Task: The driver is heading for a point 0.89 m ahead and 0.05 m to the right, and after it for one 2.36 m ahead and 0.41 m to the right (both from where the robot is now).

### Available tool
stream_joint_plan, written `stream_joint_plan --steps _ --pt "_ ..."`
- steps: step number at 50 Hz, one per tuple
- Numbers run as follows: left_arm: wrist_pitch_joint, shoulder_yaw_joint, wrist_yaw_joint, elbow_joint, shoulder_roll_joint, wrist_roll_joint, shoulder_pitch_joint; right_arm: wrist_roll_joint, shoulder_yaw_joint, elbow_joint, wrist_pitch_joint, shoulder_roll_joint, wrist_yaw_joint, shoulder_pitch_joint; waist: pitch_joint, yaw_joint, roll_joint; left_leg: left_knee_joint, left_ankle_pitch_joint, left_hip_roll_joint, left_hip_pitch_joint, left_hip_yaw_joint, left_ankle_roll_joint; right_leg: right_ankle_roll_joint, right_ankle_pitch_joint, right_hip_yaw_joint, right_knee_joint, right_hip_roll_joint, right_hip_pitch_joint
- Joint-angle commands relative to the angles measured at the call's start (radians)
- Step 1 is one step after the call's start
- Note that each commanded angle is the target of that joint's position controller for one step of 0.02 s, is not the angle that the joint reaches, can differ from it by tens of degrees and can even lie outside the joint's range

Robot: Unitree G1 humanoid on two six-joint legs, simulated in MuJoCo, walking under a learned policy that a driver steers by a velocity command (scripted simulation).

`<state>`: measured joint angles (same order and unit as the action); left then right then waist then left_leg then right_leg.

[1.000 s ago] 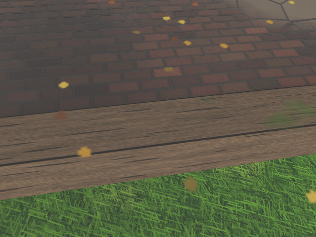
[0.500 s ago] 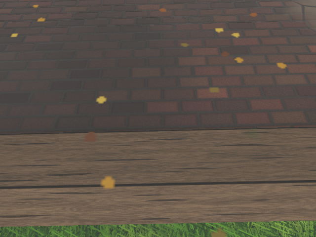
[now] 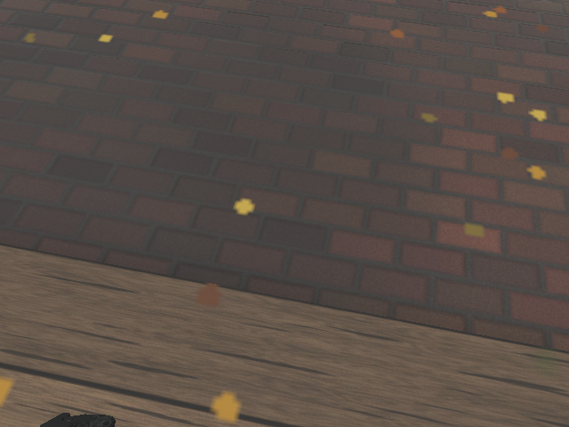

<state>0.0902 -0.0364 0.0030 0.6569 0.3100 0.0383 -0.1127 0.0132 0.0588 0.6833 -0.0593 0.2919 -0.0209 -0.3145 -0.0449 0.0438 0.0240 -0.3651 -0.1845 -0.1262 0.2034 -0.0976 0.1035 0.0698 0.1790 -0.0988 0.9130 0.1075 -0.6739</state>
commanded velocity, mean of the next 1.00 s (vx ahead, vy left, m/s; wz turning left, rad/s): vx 0.50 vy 0.00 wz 0.14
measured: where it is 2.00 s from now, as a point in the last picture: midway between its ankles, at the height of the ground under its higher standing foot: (305, 196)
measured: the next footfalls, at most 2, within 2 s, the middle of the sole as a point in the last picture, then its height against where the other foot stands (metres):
right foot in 0.20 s outside the picture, level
left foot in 0.70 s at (237, 374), level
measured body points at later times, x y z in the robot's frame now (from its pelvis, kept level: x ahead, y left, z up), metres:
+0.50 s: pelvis +0.30 -0.07 +0.00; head +0.31 -0.07 +0.45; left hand +0.25 +0.17 -0.13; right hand +0.52 -0.26 -0.09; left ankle +0.41 +0.09 -0.69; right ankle +0.25 -0.17 -0.74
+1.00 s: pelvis +0.58 +0.01 +0.00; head +0.60 +0.01 +0.45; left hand +0.71 +0.25 -0.12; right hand +0.60 -0.24 -0.13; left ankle +0.54 +0.09 -0.74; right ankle +0.71 -0.13 -0.68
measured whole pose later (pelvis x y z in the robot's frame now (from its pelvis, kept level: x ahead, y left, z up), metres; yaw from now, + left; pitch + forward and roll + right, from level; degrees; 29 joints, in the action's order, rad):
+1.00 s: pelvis +0.58 +0.01 +0.00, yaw +6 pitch +2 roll +2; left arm 0.09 0.00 0.08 0.82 0.25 0.09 -0.18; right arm 0.10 0.03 0.87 -0.10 0.21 -0.01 -0.44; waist 0.02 0.06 0.04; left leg -0.27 -0.20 -0.06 0.11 0.11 0.06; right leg -0.04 0.07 -0.03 0.94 0.10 -0.70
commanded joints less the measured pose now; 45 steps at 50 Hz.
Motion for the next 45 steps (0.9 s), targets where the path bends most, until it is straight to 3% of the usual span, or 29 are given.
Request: stream_joint_plan --steps 1,2,4,7,9,10,11,12,13,14,15,17,19,21,24,26,28,31,33,35,36,37,38,39,40,41,42,43,45 --pt "-0.044 0.050 0.051 -0.020 -0.032 0.074 -0.077 0.080 0.017 -0.059 -0.075 0.096 -0.068 -0.001 0.047 -0.027 -0.138 0.125 0.067 0.171 0.169 -0.128 0.143 0.019 -0.146 0.067 -0.073 -0.035 0.177" --pt "-0.055 0.048 0.054 -0.036 0.008 0.065 -0.022 0.065 0.021 -0.067 -0.082 0.124 -0.087 0.003 0.032 -0.019 -0.098 0.112 0.041 0.185 0.189 -0.157 0.139 0.015 -0.137 0.075 -0.131 -0.035 0.185" --pt "-0.050 0.049 0.044 -0.066 0.052 0.043 0.068 0.047 0.026 -0.053 -0.084 0.148 -0.103 -0.054 0.018 0.015 -0.096 0.069 0.050 0.235 0.095 -0.230 0.158 -0.001 -0.123 0.068 -0.229 -0.040 0.155" --pt "-0.025 0.067 0.023 -0.078 0.055 0.026 0.136 0.043 0.027 -0.022 -0.062 0.158 -0.089 -0.091 0.021 0.047 -0.100 0.012 0.104 0.318 -0.117 -0.320 0.155 -0.033 -0.111 0.063 -0.365 -0.057 0.095" --pt "0.002 0.058 0.014 -0.075 0.084 0.003 0.117 0.045 0.022 0.005 -0.052 0.162 -0.077 -0.079 0.047 0.009 -0.083 -0.059 0.256 0.293 -0.100 -0.299 0.105 -0.093 -0.174 0.115 -0.425 -0.090 0.247" --pt "0.023 0.041 0.011 -0.049 0.118 -0.009 0.012 0.059 0.017 0.013 -0.057 0.152 -0.069 -0.069 0.112 -0.037 -0.072 -0.161 0.380 0.235 -0.020 -0.244 0.049 -0.150 -0.230 0.122 -0.371 -0.087 0.448" --pt "0.043 0.021 0.012 0.003 0.176 0.000 -0.188 0.072 -0.014 -0.001 -0.072 0.051 -0.054 -0.134 0.342 -0.071 0.125 -0.453 0.284 0.065 0.174 -0.130 -0.043 -0.342 -0.433 -0.063 -0.325 0.059 0.863" --pt "0.026 0.018 0.016 0.061 0.172 0.011 -0.440 0.091 -0.043 -0.002 -0.090 -0.017 -0.064 -0.201 0.536 -0.150 0.309 -0.755 -0.398 -0.077 0.529 -0.048 -0.116 -0.539 -0.359 -0.499 -0.447 0.291 1.285" --pt "0.022 0.017 0.017 0.101 0.144 0.026 -0.535 0.063 -0.024 -0.035 -0.082 0.046 -0.071 -0.013 0.322 -0.238 0.103 -0.968 -0.384 -0.011 0.716 -0.067 -0.100 -0.437 -0.126 -0.557 -0.552 0.284 1.157" --pt "0.027 0.016 0.018 0.105 0.134 0.019 -0.439 0.050 -0.019 -0.042 -0.078 0.034 -0.048 0.053 0.133 -0.183 0.063 -1.012 -0.261 0.055 0.781 -0.048 -0.087 -0.366 0.025 -0.436 -0.588 0.258 0.951" --pt "0.020 0.035 0.015 0.086 0.061 0.015 -0.328 0.052 -0.020 -0.023 -0.070 0.047 -0.024 0.038 0.109 -0.138 0.046 -0.966 -0.152 0.127 0.706 -0.043 -0.073 -0.348 0.041 -0.335 -0.635 0.230 0.794" --pt "0.017 0.057 0.002 0.071 -0.024 0.005 -0.249 0.092 -0.034 -0.024 -0.058 0.021 -0.024 0.066 0.114 -0.087 0.047 -0.861 -0.082 0.190 0.562 -0.027 -0.072 -0.346 -0.123 -0.228 -0.704 0.183 0.654" --pt "0.025 0.044 -0.002 0.068 -0.016 0.012 -0.207 0.078 -0.033 -0.024 -0.047 0.008 -0.035 0.097 0.104 -0.065 0.042 -0.745 -0.092 0.199 0.540 0.001 -0.091 -0.338 -0.148 -0.134 -0.756 0.144 0.624" --pt "0.034 0.023 0.008 0.077 0.029 0.025 -0.212 0.066 -0.038 -0.020 -0.039 -0.003 -0.043 0.127 0.072 -0.070 0.035 -0.597 0.000 0.209 0.540 0.050 -0.116 -0.345 -0.230 -0.053 -0.782 0.119 0.592" --pt "0.036 0.006 0.039 0.108 0.062 0.030 -0.249 0.056 -0.056 -0.028 -0.016 -0.037 -0.061 0.192 0.041 -0.085 0.022 -0.387 0.159 0.194 0.428 0.120 -0.114 -0.340 -0.350 0.043 -0.784 0.087 0.500" --pt "0.038 0.003 0.060 0.142 0.065 0.028 -0.296 0.054 -0.055 -0.045 -0.001 -0.020 -0.068 0.238 0.023 -0.091 0.041 -0.326 0.222 0.182 0.413 0.110 -0.086 -0.340 -0.385 0.045 -0.765 0.102 0.516" --pt "0.039 0.001 0.068 0.172 0.070 0.028 -0.330 0.053 -0.044 -0.060 -0.002 0.012 -0.060 0.284 0.011 -0.097 0.047 -0.281 0.228 0.175 0.458 0.096 -0.059 -0.337 -0.407 0.029 -0.742 0.132 0.612" --pt "0.031 -0.002 0.063 0.213 0.077 0.027 -0.373 0.048 -0.038 -0.080 -0.003 0.023 -0.044 0.363 0.000 -0.114 0.050 -0.206 0.189 0.158 0.467 0.109 -0.032 -0.305 -0.424 0.038 -0.711 0.148 0.744" --pt "0.023 -0.011 0.059 0.231 0.107 0.027 -0.374 0.040 -0.029 -0.089 -0.004 0.035 -0.039 0.379 0.005 -0.091 0.053 -0.167 0.164 0.119 0.360 0.156 -0.010 -0.284 -0.578 0.062 -0.667 0.146 0.754" --pt "0.025 -0.020 0.059 0.234 0.143 0.033 -0.363 0.023 -0.004 -0.069 -0.017 0.092 -0.027 0.277 0.080 -0.023 0.049 -0.172 0.205 0.070 0.049 0.192 0.047 -0.220 -0.837 0.132 -0.513 0.084 0.656" --pt "0.031 -0.009 0.057 0.218 0.098 0.048 -0.388 0.022 0.017 -0.019 -0.029 0.154 -0.019 0.099 0.233 0.011 -0.024 -0.271 0.350 0.129 -0.295 0.106 0.137 -0.152 -0.713 0.172 -0.285 0.008 0.487" --pt "0.041 0.043 0.067 0.202 -0.028 0.075 -0.530 0.016 0.015 0.035 -0.023 0.158 -0.011 -0.168 0.515 0.058 -0.211 -0.154 0.219 0.408 -0.810 -0.344 0.367 -0.076 -0.131 0.148 0.045 -0.138 0.139" --pt "0.036 0.028 0.092 0.202 0.008 0.041 -0.365 0.045 0.010 0.107 -0.024 0.101 0.003 -0.359 0.421 0.169 -0.156 0.026 0.030 0.463 -0.796 -0.560 0.321 -0.094 0.361 0.049 0.284 -0.201 -0.053" --pt "0.041 0.015 0.082 0.155 0.018 0.007 -0.205 0.047 0.023 0.127 -0.049 0.126 0.007 -0.293 0.145 0.144 -0.138 0.076 -0.120 0.435 -0.545 -0.443 0.210 -0.136 0.306 -0.018 0.385 -0.115 -0.167" --pt "0.044 0.005 0.057 0.158 0.052 0.018 -0.163 0.034 0.017 0.113 -0.055 0.093 0.011 -0.162 0.041 0.091 -0.103 0.111 -0.067 0.416 -0.319 -0.351 0.187 -0.146 0.235 -0.009 0.359 -0.054 -0.132" --pt "0.041 0.012 0.041 0.161 0.039 0.047 -0.201 0.023 -0.007 0.110 -0.054 0.028 0.014 -0.091 0.085 0.022 -0.092 0.135 0.066 0.402 -0.213 -0.262 0.186 -0.159 0.190 -0.013 0.301 -0.013 -0.034" --pt "0.032 0.026 0.039 0.164 0.002 0.060 -0.201 0.024 -0.023 0.100 -0.055 -0.023 0.016 -0.027 0.068 -0.020 -0.073 0.169 0.155 0.401 -0.104 -0.193 0.182 -0.155 0.159 -0.004 0.272 0.016 0.030" --pt "0.018 0.035 0.039 0.167 -0.029 0.062 -0.212 0.029 -0.032 0.079 -0.058 -0.046 0.021 0.031 0.079 -0.059 -0.056 0.205 0.198 0.394 -0.022 -0.145 0.169 -0.143 0.150 -0.003 0.218 0.031 0.100" --pt "0.002 0.035 0.050 0.162 -0.036 0.044 -0.198 0.038 -0.022 0.068 -0.074 -0.019 0.028 0.057 0.075 -0.076 -0.077 0.248 0.205 0.359 0.021 -0.040 0.156 -0.119 0.101 0.034 0.127 0.020 0.109"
